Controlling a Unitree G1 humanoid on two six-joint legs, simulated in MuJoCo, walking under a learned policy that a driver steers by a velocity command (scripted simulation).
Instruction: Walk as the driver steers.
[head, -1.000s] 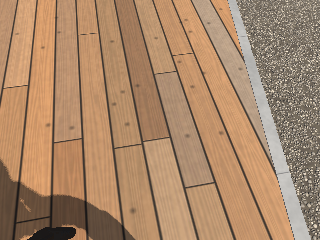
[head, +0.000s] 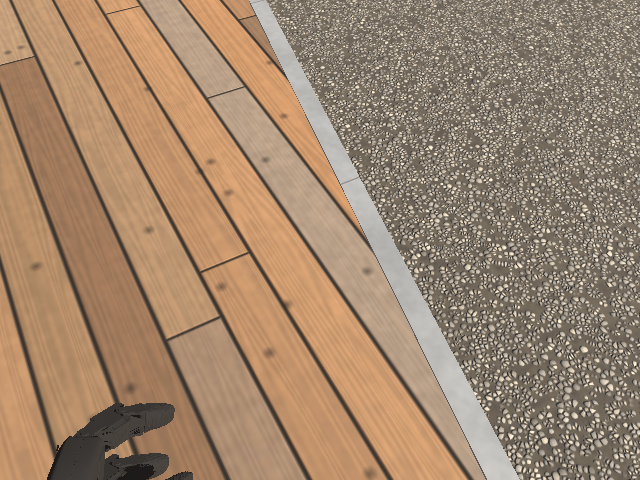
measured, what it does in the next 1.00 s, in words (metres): walks ahead, turning left: right foot, then left foot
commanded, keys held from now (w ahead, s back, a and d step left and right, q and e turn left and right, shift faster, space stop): w+q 0.72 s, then w+e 0.28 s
